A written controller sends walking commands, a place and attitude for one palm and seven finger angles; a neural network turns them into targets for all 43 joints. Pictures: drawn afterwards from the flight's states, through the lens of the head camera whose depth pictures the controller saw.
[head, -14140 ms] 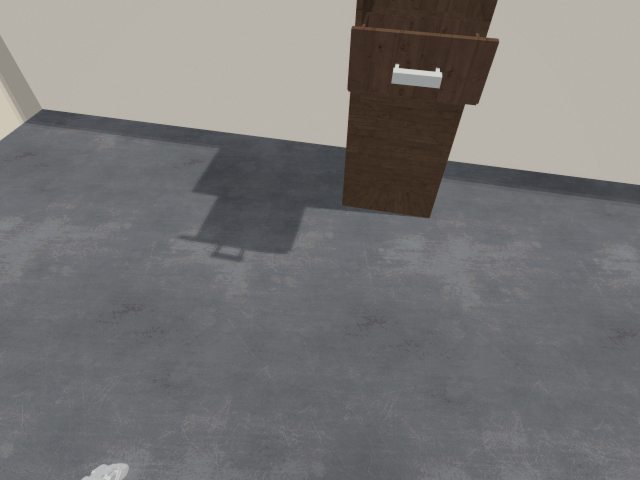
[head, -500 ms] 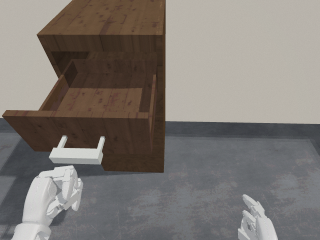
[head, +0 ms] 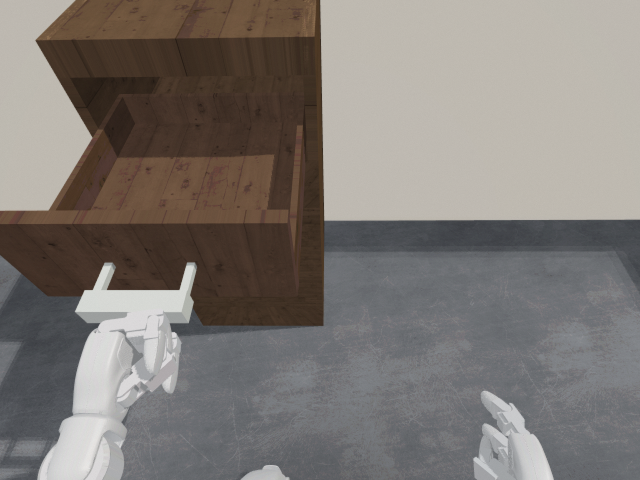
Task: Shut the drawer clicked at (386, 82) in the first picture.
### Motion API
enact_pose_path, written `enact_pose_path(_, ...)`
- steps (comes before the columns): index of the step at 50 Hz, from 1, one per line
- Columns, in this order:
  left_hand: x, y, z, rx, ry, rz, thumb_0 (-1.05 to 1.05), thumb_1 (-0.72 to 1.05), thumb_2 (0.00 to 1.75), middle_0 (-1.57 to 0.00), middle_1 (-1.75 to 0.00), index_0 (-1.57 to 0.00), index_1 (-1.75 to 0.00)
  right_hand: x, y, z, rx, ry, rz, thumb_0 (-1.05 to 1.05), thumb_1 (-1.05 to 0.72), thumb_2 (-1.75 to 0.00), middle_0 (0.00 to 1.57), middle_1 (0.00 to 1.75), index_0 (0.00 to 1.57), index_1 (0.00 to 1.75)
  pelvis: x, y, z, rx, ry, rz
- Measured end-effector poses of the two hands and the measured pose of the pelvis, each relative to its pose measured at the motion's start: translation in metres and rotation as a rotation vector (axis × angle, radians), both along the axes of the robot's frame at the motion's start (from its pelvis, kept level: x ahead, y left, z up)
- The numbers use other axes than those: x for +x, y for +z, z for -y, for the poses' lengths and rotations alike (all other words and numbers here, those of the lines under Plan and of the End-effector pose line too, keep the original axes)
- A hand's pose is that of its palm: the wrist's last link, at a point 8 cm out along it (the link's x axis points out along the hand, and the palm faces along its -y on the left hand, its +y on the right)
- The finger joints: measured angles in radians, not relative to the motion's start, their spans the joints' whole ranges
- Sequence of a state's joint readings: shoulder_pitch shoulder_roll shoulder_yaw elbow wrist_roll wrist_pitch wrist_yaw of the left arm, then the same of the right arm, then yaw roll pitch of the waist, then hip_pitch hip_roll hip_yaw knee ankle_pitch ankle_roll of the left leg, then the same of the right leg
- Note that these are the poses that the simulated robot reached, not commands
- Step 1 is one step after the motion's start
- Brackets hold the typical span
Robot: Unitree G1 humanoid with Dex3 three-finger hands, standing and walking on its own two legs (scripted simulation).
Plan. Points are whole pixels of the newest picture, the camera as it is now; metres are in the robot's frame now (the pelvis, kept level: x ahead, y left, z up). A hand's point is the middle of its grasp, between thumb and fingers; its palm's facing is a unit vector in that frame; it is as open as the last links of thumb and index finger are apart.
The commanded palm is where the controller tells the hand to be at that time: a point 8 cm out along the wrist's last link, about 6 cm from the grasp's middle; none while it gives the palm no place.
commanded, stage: bring the fist close to the handle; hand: left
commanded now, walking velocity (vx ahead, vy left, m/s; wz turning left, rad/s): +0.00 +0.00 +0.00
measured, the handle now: (143, 288) +0.32 +0.24 +0.07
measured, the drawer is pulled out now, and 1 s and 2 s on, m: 0.30 0.27 0.14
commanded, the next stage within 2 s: push the drawer shut in 0.20 s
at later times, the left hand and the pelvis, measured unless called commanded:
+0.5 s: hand (162, 358) +0.24 +0.19 +0.07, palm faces +0.06 -1.00 -0.07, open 3.3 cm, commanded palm +0.22 +0.25 +0.07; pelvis +0.00 -0.01 +0.00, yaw +0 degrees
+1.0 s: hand (161, 330) +0.27 +0.20 +0.07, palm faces +0.04 -1.00 -0.05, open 2.9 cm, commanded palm +0.28 +0.25 +0.07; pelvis -0.03 +0.00 +0.00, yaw +1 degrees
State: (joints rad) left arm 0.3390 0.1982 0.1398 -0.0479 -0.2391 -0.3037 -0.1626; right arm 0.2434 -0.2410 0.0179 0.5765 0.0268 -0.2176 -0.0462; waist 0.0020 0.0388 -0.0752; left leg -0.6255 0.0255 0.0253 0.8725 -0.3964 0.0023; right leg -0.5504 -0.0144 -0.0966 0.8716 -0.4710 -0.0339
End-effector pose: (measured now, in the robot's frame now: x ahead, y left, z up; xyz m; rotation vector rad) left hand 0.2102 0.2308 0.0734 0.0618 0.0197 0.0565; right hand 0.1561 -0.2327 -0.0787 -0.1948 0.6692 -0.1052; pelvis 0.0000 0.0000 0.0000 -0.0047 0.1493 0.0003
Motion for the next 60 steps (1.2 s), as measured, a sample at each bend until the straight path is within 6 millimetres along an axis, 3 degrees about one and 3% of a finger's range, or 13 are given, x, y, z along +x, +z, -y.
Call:
enact_pose_path(17,-0.01,0.001,-0.006,0.007,0.011,-0.005,0.02,0.9,0.9,-1.39,-1.6,-1.4,-1.6,0.008,0.002,0.012,-0.008,-0.016,0.01,0.01,-0.91,-0.9,0.21,0.3,0.2,0.3,0.002,-0.001,0.008,0.0,0.004,-0.002)
enact_pose_path(24,0.001,0.0,-0.009,0.004,0.005,0.009,0.02,0.9,0.9,-1.4,-1.6,-1.4,-1.6,0.006,0.0,0.015,-0.019,-0.013,-0.002,0.01,-0.91,-0.9,0.21,0.3,0.2,0.3,0.0,-0.002,0.01,-0.001,0.007,-0.003)
enact_pose_path(39,0.006,-0.003,-0.018,-0.001,0.001,0.024,0.0,0.79,0.92,-1.4,-1.6,-1.4,-1.6,-0.008,-0.006,0.01,-0.025,-0.003,-0.034,0.01,-0.91,-0.9,0.21,0.3,0.2,0.3,-0.013,-0.001,0.007,-0.005,0.019,0.013)
enact_pose_path(60,0.072,-0.003,-0.021,-0.014,-0.011,0.019,0.0,0.76,0.95,-1.4,-1.6,-1.4,-1.6,-0.047,-0.011,0.008,-0.043,-0.032,-0.112,0.01,-0.91,-0.9,0.21,0.3,0.2,0.3,-0.032,0.0,0.001,-0.01,0.012,0.02)
